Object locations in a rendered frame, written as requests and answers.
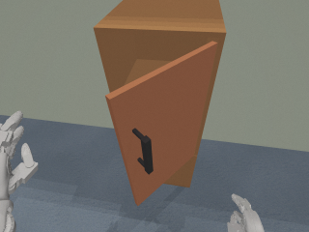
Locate cupboard door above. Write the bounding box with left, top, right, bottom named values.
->
left=105, top=41, right=218, bottom=206

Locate left robot hand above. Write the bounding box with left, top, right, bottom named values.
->
left=0, top=110, right=39, bottom=199

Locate robot left forearm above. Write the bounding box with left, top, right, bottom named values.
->
left=0, top=198, right=16, bottom=232

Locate right robot hand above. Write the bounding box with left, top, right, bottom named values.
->
left=227, top=193, right=265, bottom=232

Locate handle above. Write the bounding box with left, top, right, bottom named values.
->
left=132, top=129, right=154, bottom=174

